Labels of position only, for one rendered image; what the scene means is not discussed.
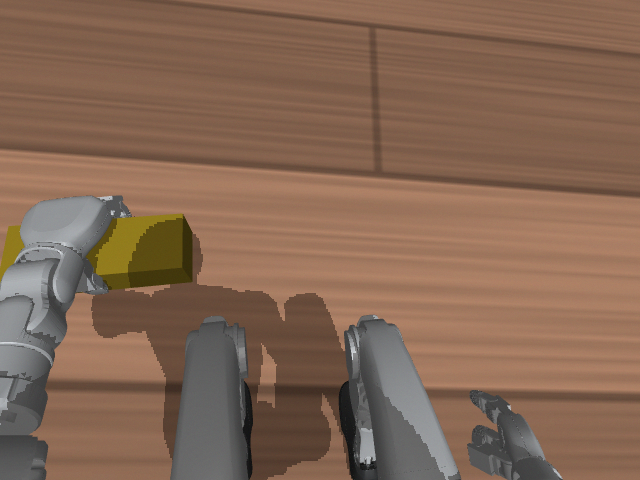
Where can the left robot arm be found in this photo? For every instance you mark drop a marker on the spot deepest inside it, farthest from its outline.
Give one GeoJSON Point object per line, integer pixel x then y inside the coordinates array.
{"type": "Point", "coordinates": [35, 294]}

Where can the right robot foot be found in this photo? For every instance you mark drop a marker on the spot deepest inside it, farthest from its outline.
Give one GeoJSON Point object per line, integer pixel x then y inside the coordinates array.
{"type": "Point", "coordinates": [358, 471]}

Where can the carton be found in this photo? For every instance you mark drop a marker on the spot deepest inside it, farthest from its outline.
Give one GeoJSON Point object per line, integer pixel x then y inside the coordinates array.
{"type": "Point", "coordinates": [133, 252]}

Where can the right robot hand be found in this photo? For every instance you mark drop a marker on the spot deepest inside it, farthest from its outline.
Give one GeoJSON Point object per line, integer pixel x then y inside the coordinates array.
{"type": "Point", "coordinates": [495, 452]}

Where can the left robot hand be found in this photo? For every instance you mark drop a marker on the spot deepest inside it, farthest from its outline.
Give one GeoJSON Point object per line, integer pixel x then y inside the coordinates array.
{"type": "Point", "coordinates": [77, 223]}

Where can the right robot arm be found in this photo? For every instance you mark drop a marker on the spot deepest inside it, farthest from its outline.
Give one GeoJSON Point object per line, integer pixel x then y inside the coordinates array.
{"type": "Point", "coordinates": [534, 469]}

